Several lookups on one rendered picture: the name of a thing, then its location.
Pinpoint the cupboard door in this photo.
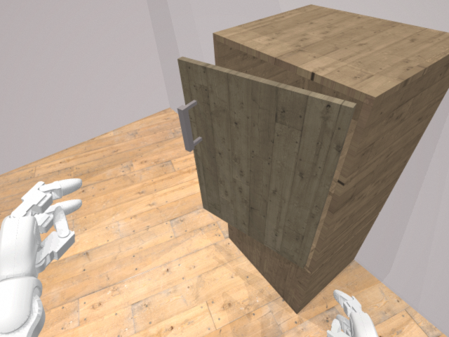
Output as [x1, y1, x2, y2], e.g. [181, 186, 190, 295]
[177, 57, 356, 269]

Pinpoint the right robot hand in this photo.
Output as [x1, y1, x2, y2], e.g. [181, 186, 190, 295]
[327, 290, 378, 337]

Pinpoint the left robot hand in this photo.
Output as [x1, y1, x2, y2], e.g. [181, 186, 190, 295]
[0, 178, 82, 282]

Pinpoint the handle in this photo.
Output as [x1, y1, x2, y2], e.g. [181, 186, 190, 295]
[177, 100, 202, 152]

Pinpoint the left robot forearm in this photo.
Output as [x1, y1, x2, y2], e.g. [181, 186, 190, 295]
[0, 277, 46, 337]

